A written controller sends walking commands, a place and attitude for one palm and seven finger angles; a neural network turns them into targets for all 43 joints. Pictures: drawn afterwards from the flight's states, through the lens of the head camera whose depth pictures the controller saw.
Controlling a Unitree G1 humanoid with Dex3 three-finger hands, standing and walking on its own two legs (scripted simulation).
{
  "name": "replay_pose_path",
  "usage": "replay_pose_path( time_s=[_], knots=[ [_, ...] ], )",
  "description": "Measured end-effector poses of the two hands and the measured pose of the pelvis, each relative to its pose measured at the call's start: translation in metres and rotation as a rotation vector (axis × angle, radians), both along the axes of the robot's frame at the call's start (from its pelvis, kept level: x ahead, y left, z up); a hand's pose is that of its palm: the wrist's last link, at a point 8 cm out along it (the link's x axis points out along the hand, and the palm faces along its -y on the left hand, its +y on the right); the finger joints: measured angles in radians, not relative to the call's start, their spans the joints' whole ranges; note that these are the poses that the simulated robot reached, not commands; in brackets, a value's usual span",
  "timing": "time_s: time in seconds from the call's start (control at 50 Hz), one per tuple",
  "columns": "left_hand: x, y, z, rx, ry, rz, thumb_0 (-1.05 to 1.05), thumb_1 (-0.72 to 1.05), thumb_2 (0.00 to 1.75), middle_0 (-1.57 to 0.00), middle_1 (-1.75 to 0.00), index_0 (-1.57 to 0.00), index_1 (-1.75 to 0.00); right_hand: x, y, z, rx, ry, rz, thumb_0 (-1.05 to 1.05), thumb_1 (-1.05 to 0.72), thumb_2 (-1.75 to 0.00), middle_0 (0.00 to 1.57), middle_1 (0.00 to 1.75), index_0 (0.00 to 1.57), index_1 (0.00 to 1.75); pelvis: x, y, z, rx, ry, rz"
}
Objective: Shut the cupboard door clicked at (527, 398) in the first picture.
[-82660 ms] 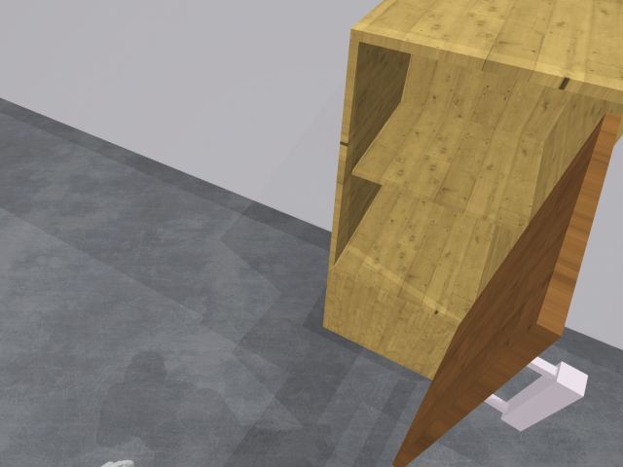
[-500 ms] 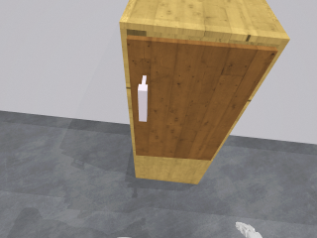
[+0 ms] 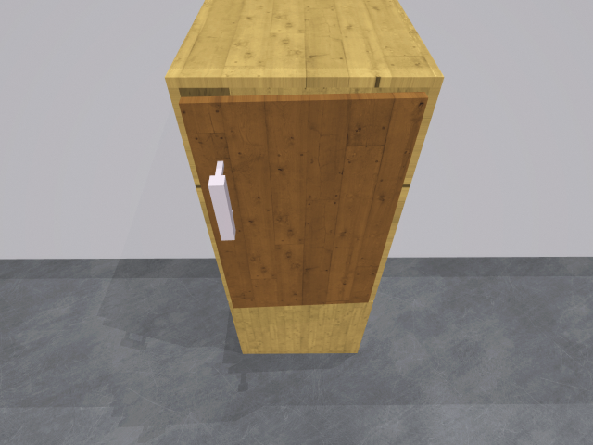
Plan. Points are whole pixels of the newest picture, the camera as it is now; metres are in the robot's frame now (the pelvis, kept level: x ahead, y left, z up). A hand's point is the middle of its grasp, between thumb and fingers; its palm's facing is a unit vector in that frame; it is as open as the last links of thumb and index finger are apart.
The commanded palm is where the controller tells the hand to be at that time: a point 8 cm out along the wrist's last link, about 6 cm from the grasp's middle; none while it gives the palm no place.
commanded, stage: come to a stop and stand still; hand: left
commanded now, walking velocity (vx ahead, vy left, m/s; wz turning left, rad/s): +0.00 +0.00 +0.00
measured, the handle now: (224, 201) +0.49 +0.14 +0.04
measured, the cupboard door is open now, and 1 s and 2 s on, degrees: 2 2 2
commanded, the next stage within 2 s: look again from close up in 0.62 s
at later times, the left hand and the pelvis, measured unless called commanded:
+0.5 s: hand out of the picture -0.01 +0.13 -0.18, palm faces +0.06 -0.99 -0.14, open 7.4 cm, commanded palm none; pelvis +0.02 -0.02 +0.00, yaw +1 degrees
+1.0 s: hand out of the picture +0.03 +0.21 -0.19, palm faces +0.02 -0.98 -0.22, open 7.4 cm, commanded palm none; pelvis +0.00 +0.03 -0.01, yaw -1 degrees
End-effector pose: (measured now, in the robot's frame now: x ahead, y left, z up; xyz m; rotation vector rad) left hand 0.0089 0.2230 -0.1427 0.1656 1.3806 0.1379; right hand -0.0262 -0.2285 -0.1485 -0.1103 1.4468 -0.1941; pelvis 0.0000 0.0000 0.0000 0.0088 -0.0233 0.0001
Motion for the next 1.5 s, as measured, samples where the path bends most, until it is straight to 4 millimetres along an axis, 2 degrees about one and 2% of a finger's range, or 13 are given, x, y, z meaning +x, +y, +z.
replay_pose_path(
  time_s=[0.12,0.22,0.3,0.42,0.58,0.76,0.86,0.98,1.08,1.18,1.3,1.4,1.5],
  knots=[
    [-0.004,-0.014,-0.002,-0.008,0.006,0.016,0.01,0.93,0.89,-0.2,-0.29,-0.2,-0.3,-0.028,-0.004,0.002,0.01,0.078,-0.011,0.01,-0.91,-0.9,0.2,0.3,0.19,0.3,0.001,-0.012,0.001,-0.003,-0.009,0.007],
    [-0.011,-0.024,-0.004,-0.021,0.025,0.034,0.01,0.93,0.89,-0.2,-0.29,-0.2,-0.3,-0.031,-0.004,0.002,0.018,0.095,-0.008,0.01,-0.91,-0.9,0.2,0.3,0.19,0.3,0.004,-0.017,0.001,-0.005,-0.009,0.012],
    [-0.016,-0.032,-0.005,-0.035,0.042,0.048,0.01,0.92,0.89,-0.2,-0.29,-0.2,-0.3,-0.02,-0.003,0.002,0.021,0.081,0.001,0.01,-0.91,-0.9,0.2,0.3,0.2,0.3,0.007,-0.019,0.0,-0.005,-0.008,0.014],
    [-0.021,-0.041,-0.007,-0.055,0.063,0.066,0.0,0.91,0.89,-0.2,-0.29,-0.2,-0.3,0.009,-0.002,0.001,0.018,0.029,0.023,0.01,-0.91,-0.9,0.2,0.3,0.2,0.3,0.012,-0.02,0.0,-0.004,-0.006,0.015],
    [-0.019,-0.04,-0.009,-0.059,0.069,0.079,0.0,0.91,0.89,-0.2,-0.29,-0.2,-0.3,0.046,-0.007,0.002,-0.007,-0.033,0.051,0.01,-0.92,-0.9,0.2,0.3,0.2,0.3,0.02,-0.017,-0.001,-0.003,-0.005,0.015],
    [-0.009,-0.025,-0.008,-0.029,0.045,0.056,0.0,0.91,0.89,-0.2,-0.29,-0.2,-0.3,0.07,-0.008,0.005,-0.027,-0.081,0.065,0.01,-0.92,-0.9,0.2,0.3,0.2,0.3,0.023,-0.009,-0.001,-0.016,0.005,0.002],
    [-0.003,-0.002,-0.008,-0.009,-0.001,0.014,0.0,0.91,0.89,-0.2,-0.29,-0.2,-0.3,0.085,0.003,0.01,-0.047,-0.202,0.043,0.01,-0.91,-0.9,0.2,0.3,0.2,0.3,0.02,0.008,-0.004,-0.03,-0.01,-0.008],
    [0.01,0.032,-0.014,0.018,-0.084,0.01,0.0,0.91,0.89,-0.2,-0.29,-0.2,-0.3,0.082,0.026,0.006,-0.043,-0.239,0.068,0.01,-0.91,-0.9,0.2,0.3,0.19,0.3,0.008,0.027,-0.012,-0.02,-0.025,-0.013],
    [0.008,0.052,-0.01,0.027,-0.115,-0.01,0.0,0.91,0.89,-0.2,-0.29,-0.2,-0.3,0.069,0.04,0.007,-0.035,-0.247,0.073,0.0,-0.93,-0.9,0.2,0.3,0.2,0.3,-0.007,0.04,-0.011,-0.023,-0.03,-0.009],
    [-0.008,0.065,-0.007,0.028,-0.102,-0.018,0.0,0.91,0.89,-0.2,-0.29,-0.2,-0.3,0.049,0.046,0.009,-0.029,-0.216,0.082,0.01,-0.93,-0.9,0.21,0.3,0.2,0.3,-0.02,0.049,-0.008,-0.019,-0.014,-0.005],
    [-0.045,0.068,-0.005,0.026,-0.033,0.006,0.0,0.91,0.89,-0.2,-0.29,-0.2,-0.3,0.024,0.047,0.008,-0.027,-0.152,0.084,0.01,-0.92,-0.9,0.21,0.3,0.2,0.3,-0.03,0.053,-0.006,-0.015,0.004,0.005],
    [-0.082,0.06,-0.006,0.01,0.054,0.034,0.0,0.91,0.89,-0.19,-0.29,-0.2,-0.3,0.011,0.045,0.008,-0.027,-0.111,0.078,0.01,-0.91,-0.9,0.2,0.3,0.2,0.3,-0.032,0.05,-0.004,-0.017,0.01,0.011],
    [-0.114,0.04,-0.007,-0.024,0.137,0.059,0.0,0.91,0.89,-0.19,-0.29,-0.2,-0.3,0.004,0.038,0.007,-0.03,-0.092,0.066,0.01,-0.91,-0.9,0.21,0.3,0.2,0.3,-0.035,0.041,-0.005,-0.022,0.013,0.007]
  ],
)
